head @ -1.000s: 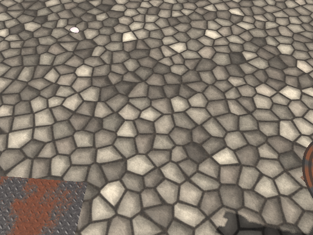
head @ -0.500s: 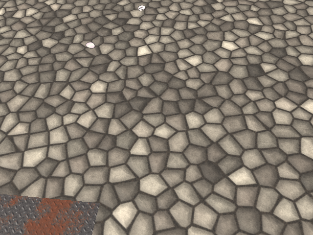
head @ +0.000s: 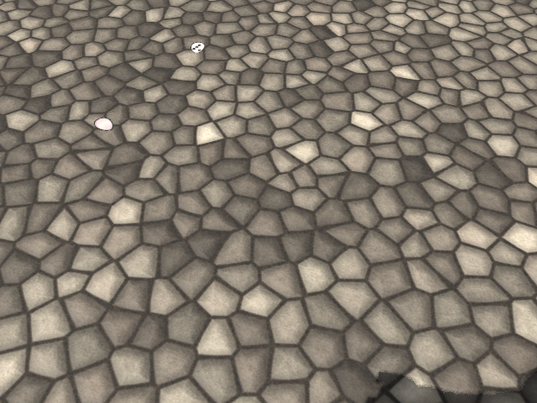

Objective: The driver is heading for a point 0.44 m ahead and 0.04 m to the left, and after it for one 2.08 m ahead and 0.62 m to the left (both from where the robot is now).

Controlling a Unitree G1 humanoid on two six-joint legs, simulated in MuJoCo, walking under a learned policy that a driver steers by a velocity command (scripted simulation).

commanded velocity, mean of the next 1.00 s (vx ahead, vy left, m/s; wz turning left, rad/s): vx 0.50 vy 0.00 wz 0.31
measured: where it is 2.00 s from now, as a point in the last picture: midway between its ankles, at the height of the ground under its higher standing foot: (174, 216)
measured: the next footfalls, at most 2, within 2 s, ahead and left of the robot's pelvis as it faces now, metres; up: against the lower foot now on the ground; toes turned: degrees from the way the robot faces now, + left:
right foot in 0.24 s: +0.33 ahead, -0.15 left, +0.00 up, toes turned -3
left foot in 0.78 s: +0.61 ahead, +0.11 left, +0.00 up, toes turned +17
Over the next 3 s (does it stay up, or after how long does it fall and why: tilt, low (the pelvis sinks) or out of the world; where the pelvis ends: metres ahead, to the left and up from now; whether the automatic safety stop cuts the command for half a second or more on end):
stays up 1.54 0.56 -0.01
